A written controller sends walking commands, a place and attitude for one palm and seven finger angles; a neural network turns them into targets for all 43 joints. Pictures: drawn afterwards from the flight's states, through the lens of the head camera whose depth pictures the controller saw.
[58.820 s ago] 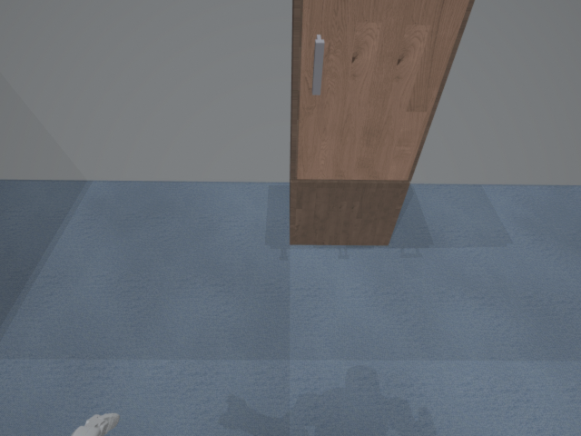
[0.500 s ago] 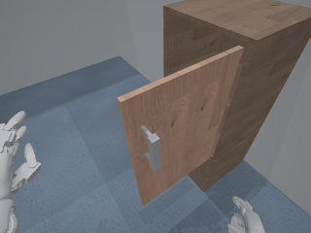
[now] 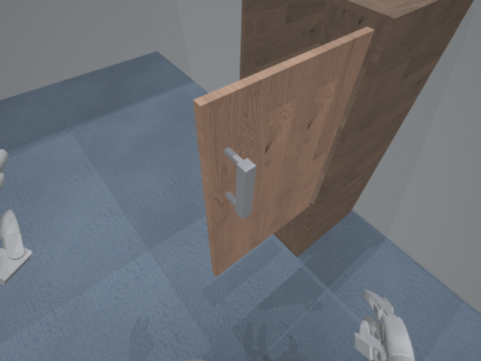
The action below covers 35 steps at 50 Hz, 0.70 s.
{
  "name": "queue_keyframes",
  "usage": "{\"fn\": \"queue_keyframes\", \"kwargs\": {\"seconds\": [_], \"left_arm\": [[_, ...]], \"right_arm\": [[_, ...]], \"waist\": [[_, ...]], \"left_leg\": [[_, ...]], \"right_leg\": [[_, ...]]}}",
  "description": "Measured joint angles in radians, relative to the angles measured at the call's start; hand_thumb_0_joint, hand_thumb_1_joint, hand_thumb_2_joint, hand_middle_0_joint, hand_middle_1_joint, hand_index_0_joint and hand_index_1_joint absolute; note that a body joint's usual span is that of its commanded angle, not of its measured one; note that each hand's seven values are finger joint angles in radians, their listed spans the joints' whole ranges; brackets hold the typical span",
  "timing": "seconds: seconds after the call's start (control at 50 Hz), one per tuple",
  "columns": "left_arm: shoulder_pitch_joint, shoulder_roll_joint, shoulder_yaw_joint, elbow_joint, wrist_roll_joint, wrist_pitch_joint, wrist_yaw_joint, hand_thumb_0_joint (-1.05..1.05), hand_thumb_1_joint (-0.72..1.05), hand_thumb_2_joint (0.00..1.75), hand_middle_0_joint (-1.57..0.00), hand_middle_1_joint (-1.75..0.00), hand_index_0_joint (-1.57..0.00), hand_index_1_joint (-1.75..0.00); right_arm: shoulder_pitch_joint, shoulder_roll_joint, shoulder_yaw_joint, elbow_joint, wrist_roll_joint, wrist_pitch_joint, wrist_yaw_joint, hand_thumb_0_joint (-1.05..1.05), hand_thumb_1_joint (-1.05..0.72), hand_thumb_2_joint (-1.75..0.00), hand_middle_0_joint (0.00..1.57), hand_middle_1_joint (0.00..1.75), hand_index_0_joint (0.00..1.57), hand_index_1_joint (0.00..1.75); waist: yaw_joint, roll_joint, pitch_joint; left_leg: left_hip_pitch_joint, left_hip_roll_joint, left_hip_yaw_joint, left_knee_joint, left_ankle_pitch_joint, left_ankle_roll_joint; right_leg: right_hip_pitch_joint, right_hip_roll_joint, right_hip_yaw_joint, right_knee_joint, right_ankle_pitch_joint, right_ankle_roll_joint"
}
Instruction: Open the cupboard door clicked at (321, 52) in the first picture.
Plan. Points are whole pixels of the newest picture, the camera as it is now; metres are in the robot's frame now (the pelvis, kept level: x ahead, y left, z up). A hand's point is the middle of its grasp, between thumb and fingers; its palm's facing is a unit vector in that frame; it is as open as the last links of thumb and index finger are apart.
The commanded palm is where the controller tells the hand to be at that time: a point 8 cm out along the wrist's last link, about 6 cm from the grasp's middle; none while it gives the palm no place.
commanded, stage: step back with the hand held close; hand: left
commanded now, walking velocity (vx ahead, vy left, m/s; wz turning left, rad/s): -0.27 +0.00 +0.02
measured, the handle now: (237, 184) +0.39 +0.04 +0.07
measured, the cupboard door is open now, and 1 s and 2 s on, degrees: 90 90 90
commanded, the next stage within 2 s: stop stepping back and stand still in 0.48 s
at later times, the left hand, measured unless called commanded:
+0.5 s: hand out of the picture +0.08 +0.29 +0.19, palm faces +0.53 -0.73 -0.43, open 7.4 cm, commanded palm +0.01 +0.32 +0.18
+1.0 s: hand out of the picture -0.04 +0.24 +0.16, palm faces +0.34 -0.80 -0.50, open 7.4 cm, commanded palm -0.10 +0.29 +0.18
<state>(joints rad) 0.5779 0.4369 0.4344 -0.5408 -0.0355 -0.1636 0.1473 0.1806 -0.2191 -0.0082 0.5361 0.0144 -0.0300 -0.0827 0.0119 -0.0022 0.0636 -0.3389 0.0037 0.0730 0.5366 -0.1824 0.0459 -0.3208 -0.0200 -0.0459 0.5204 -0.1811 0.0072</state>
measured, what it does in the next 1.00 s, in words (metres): walks backwards: right foot, then left foot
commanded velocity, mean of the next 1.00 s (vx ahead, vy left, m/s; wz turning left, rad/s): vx -0.07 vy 0.01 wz -0.03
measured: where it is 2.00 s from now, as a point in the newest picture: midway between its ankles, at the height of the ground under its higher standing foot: outside the picture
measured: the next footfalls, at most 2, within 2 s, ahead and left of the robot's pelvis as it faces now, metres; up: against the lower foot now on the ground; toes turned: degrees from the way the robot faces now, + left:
right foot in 0.64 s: -0.23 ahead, -0.07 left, +0.00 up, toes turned +5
left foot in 0.78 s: -0.06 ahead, +0.09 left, +0.00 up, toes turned -1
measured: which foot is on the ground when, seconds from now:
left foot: down 0.00-0.62, up 0.64-0.76, down 0.78-1.00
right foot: down 0.00-0.30, up 0.32-0.62, down 0.64-1.00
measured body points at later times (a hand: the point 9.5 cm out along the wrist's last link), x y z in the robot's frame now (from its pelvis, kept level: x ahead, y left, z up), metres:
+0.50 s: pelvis -0.11 +0.01 -0.01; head -0.09 +0.05 +0.44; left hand +0.05 +0.33 +0.21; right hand +0.07 -0.20 -0.08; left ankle +0.07 +0.10 -0.73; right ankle -0.18 -0.14 -0.65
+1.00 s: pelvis -0.25 -0.01 +0.00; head -0.25 +0.00 +0.45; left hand -0.06 +0.28 +0.19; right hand -0.11 -0.26 -0.08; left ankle -0.11 +0.09 -0.72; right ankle -0.26 -0.07 -0.73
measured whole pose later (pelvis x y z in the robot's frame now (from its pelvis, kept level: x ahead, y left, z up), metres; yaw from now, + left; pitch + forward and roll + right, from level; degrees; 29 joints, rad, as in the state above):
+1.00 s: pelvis -0.25 -0.01 +0.00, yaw -1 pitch -2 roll +1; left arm 0.58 0.46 0.43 -0.51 -0.04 -0.14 0.14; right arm 0.26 -0.19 0.01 0.60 -0.01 -0.13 -0.05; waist -0.06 -0.05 0.02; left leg -0.42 -0.03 0.04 0.50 -0.25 0.01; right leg -0.23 0.05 -0.06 0.61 -0.55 -0.06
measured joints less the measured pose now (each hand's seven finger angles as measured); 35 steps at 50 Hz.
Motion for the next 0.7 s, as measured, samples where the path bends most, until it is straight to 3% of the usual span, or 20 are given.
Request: {"fn": "queue_keyframes", "kwargs": {"seconds": [0.14, 0.24, 0.3, 0.34, 0.38, 0.42, 0.46, 0.54, 0.6, 0.64, 0.68, 0.7], "left_arm": [[-0.035, -0.039, -0.008, 0.021, 0.031, -0.022, 0.005, 0.01, 0.89, 0.9, -0.21, -0.3, -0.21, -0.3], [-0.029, -0.051, -0.016, -0.024, 0.026, -0.04, 0.023, 0.01, 0.88, 0.9, -0.21, -0.3, -0.21, -0.3], [-0.053, -0.04, -0.021, -0.04, 0.023, -0.046, 0.03, 0.01, 0.88, 0.9, -0.21, -0.3, -0.21, -0.3], [-0.077, -0.032, -0.014, -0.036, 0.024, -0.048, 0.033, 0.01, 0.88, 0.9, -0.21, -0.3, -0.21, -0.3], [-0.112, -0.013, 0.003, -0.027, 0.03, -0.043, 0.034, 0.01, 0.88, 0.9, -0.21, -0.3, -0.21, -0.3], [-0.136, 0.016, 0.029, -0.025, 0.025, -0.05, 0.034, 0.01, 0.88, 0.9, -0.21, -0.3, -0.21, -0.3], [-0.125, 0.034, 0.052, -0.034, 0.013, -0.054, 0.037, 0.01, 0.88, 0.9, -0.21, -0.3, -0.21, -0.3], [-0.091, 0.016, 0.042, -0.056, -0.009, -0.043, 0.035, 0.01, 0.89, 0.9, -0.21, -0.3, -0.21, -0.3], [-0.082, 0.011, 0.022, -0.067, -0.026, -0.043, 0.02, 0.01, 0.89, 0.9, -0.2, -0.3, -0.21, -0.3], [-0.067, 0.034, 0.042, -0.094, -0.028, -0.057, 0.015, 0.01, 0.89, 0.9, -0.2, -0.3, -0.21, -0.3], [-0.06, 0.017, 0.011, -0.102, -0.022, -0.065, -0.005, 0.01, 0.89, 0.9, -0.21, -0.3, -0.21, -0.3], [-0.05, 0.028, 0.004, -0.107, -0.019, -0.064, -0.014, 0.01, 0.88, 0.9, -0.21, -0.3, -0.21, -0.3]], "right_arm": [[0.032, 0.009, 0.008, 0.011, -0.005, -0.033, 0.006, 0.01, -0.9, -0.9, 0.2, 0.3, 0.2, 0.3], [0.031, 0.005, 0.008, 0.053, -0.015, -0.044, 0.013, 0.01, -0.9, -0.9, 0.21, 0.3, 0.2, 0.3], [0.025, 0.002, 0.008, 0.071, -0.016, -0.038, 0.009, 0.01, -0.9, -0.9, 0.21, 0.3, 0.2, 0.3], [0.023, -0.002, 0.006, 0.065, -0.02, -0.043, 0.0, 0.01, -0.9, -0.9, 0.21, 0.3, 0.2, 0.3], [0.02, 0.009, -0.006, 0.068, -0.025, -0.065, -0.002, 0.01, -0.9, -0.9, 0.21, 0.3, 0.2, 0.3], [0.016, 0.032, -0.008, 0.083, -0.022, -0.08, 0.008, 0.01, -0.9, -0.9, 0.2, 0.3, 0.2, 0.3], [0.012, 0.053, -0.005, 0.093, -0.015, -0.087, 0.026, 0.01, -0.9, -0.9, 0.2, 0.3, 0.2, 0.3], [0.004, 0.076, 0.004, 0.093, -0.012, -0.101, 0.047, 0.01, -0.9, -0.9, 0.21, 0.3, 0.2, 0.3], [-0.018, 0.078, 0.013, 0.079, -0.017, -0.114, 0.056, 0.01, -0.9, -0.9, 0.21, 0.3, 0.2, 0.3], [-0.054, 0.075, 0.025, 0.064, -0.016, -0.12, 0.059, 0.01, -0.9, -0.9, 0.21, 0.3, 0.2, 0.3], [-0.072, 0.051, 0.025, 0.096, -0.019, -0.109, 0.055, 0.01, -0.9, -0.9, 0.21, 0.3, 0.2, 0.3], [-0.054, 0.05, 0.029, 0.113, -0.017, -0.102, 0.055, 0.01, -0.9, -0.9, 0.21, 0.3, 0.2, 0.3]], "waist": [[-0.003, 0.016, 0.01], [0.008, 0.001, 0.013], [0.005, -0.014, 0.023], [-0.001, 0.002, 0.029], [-0.016, 0.029, 0.04], [-0.019, 0.03, 0.037], [-0.013, 0.021, 0.014], [0.001, 0.012, -0.04], [0.018, 0.0, -0.065], [0.05, -0.054, -0.057], [0.048, -0.014, -0.024], [0.049, -0.024, -0.032]], "left_leg": [[-0.067, -0.006, -0.028, 0.073, -0.027, 0.007], [-0.127, -0.014, -0.033, 0.166, -0.184, -0.028], [-0.136, -0.016, -0.024, 0.166, -0.144, -0.02], [-0.145, 0.0, -0.024, 0.143, -0.042, 0.016], [-0.149, 0.021, -0.04, 0.1, 0.087, 0.038], [-0.152, 0.032, -0.05, 0.06, 0.132, 0.035], [-0.159, 0.045, -0.043, 0.007, 0.157, 0.027], [-0.176, 0.06, -0.021, -0.134, 0.217, 0.001], [-0.213, 0.057, 0.006, -0.216, 0.229, -0.04], [-0.298, 0.032, 0.041, -0.113, 0.1, -0.085], [-0.346, 0.027, -0.014, 0.151, -0.056, -0.099], [-0.339, 0.012, -0.02, 0.248, -0.087, -0.098]], "right_leg": [[-0.041, 0.021, 0.017, 0.056, -0.018, -0.005], [-0.072, 0.013, 0.018, 0.067, 0.027, -0.005], [-0.09, 0.004, 0.016, 0.098, 0.008, 0.002], [-0.133, 0.027, 0.027, 0.212, -0.136, 0.007], [-0.176, 0.073, 0.051, 0.459, -0.236, 0.005], [-0.168, 0.101, 0.067, 0.609, -0.281, 0.005], [-0.126, 0.108, 0.063, 0.655, -0.309, 0.003], [0.039, 0.101, 0.01, 0.489, -0.376, -0.017], [0.188, 0.099, -0.029, 0.17, -0.404, -0.053], [0.237, 0.05, 0.014, -0.032, -0.325, -0.098], [0.228, 0.072, 0.011, 0.013, -0.302, -0.07], [0.233, 0.066, 0.014, 0.019, -0.299, -0.053]]}}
